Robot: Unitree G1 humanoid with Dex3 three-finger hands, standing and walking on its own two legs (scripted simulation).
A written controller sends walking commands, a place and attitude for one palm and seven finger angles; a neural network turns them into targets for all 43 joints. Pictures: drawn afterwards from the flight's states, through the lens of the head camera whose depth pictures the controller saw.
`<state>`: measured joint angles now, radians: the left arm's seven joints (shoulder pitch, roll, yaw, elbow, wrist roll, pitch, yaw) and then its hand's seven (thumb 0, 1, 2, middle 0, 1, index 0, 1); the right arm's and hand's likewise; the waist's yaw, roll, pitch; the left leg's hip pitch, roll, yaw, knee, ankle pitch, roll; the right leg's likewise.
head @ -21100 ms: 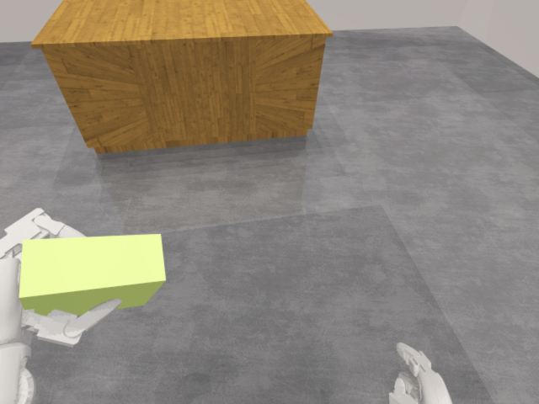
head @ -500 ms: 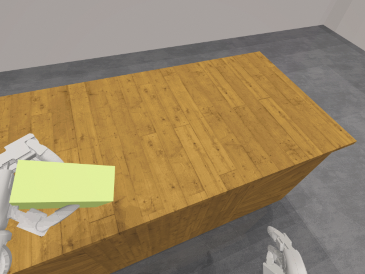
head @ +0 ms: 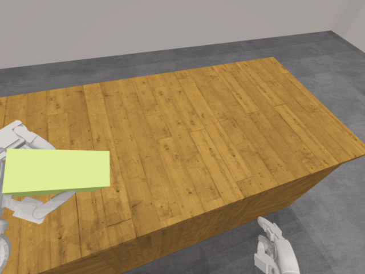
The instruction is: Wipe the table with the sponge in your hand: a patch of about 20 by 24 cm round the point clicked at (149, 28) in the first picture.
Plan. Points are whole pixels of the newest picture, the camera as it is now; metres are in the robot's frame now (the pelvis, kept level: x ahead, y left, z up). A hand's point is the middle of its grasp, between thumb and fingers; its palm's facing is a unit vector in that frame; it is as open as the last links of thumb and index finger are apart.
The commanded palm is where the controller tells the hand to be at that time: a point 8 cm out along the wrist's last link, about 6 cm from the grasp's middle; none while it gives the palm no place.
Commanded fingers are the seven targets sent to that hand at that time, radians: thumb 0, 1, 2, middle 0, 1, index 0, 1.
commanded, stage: come to a stop and stand still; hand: left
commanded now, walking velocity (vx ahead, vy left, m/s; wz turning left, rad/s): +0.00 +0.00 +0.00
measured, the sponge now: (73, 174) +0.24 +0.21 +0.14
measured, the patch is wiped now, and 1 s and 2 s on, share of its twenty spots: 0.00 0.00 0.00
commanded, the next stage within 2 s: look again from close up in 0.02 s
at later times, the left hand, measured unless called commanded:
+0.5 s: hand (57, 176) +0.22 +0.22 +0.16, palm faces +0.36 -0.84 -0.41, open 9.5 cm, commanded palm +0.16 +0.26 +0.17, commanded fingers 0.00 0.10 1.30 -1.20 -1.60 -1.20 -1.60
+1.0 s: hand (97, 178) +0.22 +0.17 +0.16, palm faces +0.30 -0.86 -0.42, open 9.5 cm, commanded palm +0.17 +0.21 +0.17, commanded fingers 0.00 0.10 1.30 -1.20 -1.60 -1.20 -1.60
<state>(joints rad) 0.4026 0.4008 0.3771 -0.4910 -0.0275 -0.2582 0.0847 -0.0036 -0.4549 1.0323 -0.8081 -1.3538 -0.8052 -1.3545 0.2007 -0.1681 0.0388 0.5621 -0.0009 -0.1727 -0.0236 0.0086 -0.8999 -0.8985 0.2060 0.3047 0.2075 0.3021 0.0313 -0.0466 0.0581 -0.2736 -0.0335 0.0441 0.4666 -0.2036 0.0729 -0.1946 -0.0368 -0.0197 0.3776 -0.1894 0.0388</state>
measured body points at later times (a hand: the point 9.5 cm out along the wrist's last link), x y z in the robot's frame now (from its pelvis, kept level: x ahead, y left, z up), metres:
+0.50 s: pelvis +0.00 -0.02 +0.00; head +0.02 -0.01 +0.45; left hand +0.19 +0.26 +0.19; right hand +0.17 -0.25 -0.07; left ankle +0.03 +0.06 -0.74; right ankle +0.01 -0.16 -0.74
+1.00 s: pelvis +0.00 -0.07 +0.00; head +0.03 -0.06 +0.45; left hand +0.20 +0.21 +0.18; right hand +0.18 -0.30 -0.07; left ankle +0.03 +0.06 -0.74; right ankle +0.01 -0.16 -0.74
